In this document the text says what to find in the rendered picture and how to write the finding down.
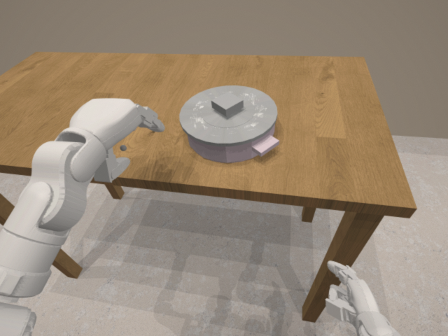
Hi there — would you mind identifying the robot right hand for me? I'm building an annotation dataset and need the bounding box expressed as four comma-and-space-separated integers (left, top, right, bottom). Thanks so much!
325, 260, 380, 329

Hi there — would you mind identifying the robot left upper arm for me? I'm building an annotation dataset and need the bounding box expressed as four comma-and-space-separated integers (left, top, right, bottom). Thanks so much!
0, 302, 36, 336

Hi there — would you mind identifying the left robot forearm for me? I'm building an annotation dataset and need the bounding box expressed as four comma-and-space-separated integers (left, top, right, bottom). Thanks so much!
0, 127, 106, 303

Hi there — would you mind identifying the right robot forearm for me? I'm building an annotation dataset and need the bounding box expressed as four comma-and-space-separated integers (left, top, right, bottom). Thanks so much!
356, 311, 401, 336

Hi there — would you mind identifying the lid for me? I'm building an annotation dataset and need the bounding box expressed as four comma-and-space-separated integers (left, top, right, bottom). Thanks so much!
179, 85, 278, 146

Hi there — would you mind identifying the knob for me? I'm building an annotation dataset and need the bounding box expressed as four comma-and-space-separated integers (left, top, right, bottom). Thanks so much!
211, 92, 244, 117

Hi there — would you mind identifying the pot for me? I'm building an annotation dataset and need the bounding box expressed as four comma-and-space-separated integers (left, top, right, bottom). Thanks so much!
188, 125, 279, 163

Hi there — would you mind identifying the table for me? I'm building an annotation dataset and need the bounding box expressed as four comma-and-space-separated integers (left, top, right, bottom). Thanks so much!
0, 52, 417, 323

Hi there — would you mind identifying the robot left hand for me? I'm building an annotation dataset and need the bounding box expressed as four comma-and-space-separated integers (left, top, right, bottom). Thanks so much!
69, 98, 165, 183

